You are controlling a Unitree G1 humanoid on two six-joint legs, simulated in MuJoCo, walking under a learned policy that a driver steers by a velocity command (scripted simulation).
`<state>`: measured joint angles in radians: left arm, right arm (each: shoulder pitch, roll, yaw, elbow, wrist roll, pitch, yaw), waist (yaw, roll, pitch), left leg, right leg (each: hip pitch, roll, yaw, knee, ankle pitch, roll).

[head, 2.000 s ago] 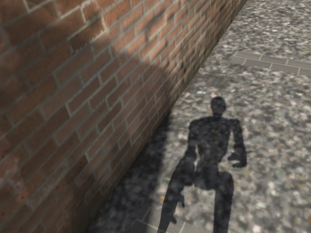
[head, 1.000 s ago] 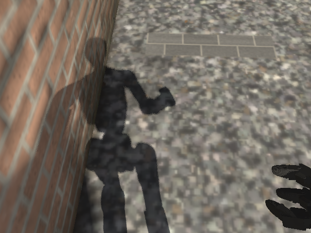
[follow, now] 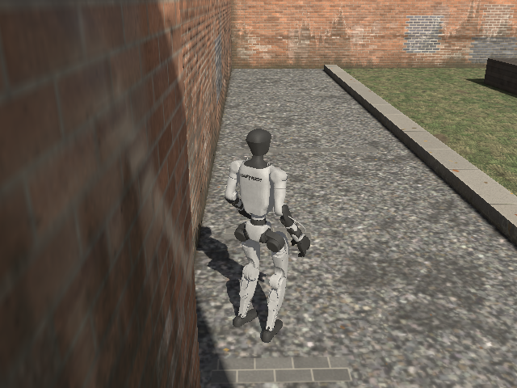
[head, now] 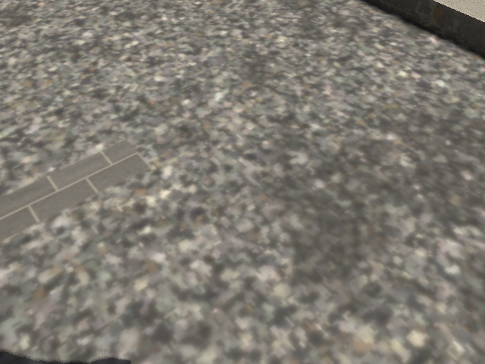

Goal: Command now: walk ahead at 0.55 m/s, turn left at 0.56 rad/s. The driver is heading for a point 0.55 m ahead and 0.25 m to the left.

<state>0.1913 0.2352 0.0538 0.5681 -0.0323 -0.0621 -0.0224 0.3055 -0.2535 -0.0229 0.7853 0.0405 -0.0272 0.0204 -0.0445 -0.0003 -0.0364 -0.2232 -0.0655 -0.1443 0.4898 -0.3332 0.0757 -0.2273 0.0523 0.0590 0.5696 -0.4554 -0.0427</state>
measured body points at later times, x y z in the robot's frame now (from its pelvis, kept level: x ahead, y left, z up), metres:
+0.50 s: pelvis +0.28 +0.09 -0.05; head +0.31 +0.10 +0.39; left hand +0.13 +0.33 -0.18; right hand +0.58 -0.04 -0.13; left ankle +0.39 +0.19 -0.75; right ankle +0.01 -0.13 -0.67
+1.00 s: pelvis +0.60 +0.24 -0.03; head +0.63 +0.28 +0.42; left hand +0.60 +0.56 -0.11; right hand +0.83 +0.08 -0.15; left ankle +0.42 +0.23 -0.65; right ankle +0.78 +0.29 -0.74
